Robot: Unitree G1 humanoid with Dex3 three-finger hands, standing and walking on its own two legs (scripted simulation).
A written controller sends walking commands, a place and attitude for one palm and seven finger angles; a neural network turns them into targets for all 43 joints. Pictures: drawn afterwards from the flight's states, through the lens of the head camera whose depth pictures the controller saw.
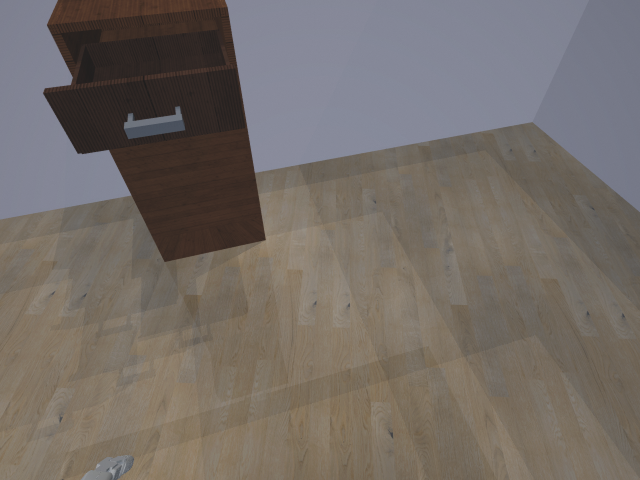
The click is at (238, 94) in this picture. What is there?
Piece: drawer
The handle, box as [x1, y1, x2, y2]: [124, 106, 184, 138]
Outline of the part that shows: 179,106 175,107 175,115 135,121 133,114 129,113 128,120 124,122 124,129 128,138 183,130 184,123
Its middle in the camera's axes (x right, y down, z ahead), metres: -0.35 -0.24 +0.80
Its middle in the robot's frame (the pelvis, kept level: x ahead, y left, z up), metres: +0.76 +0.38 +0.04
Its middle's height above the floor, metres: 0.80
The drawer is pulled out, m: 0.29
